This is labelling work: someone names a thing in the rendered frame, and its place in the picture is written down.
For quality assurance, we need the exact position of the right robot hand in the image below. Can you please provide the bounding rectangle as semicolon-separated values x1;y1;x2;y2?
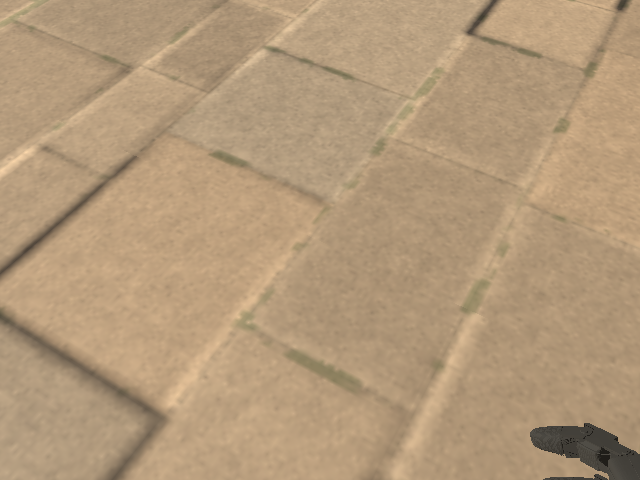
530;423;640;480

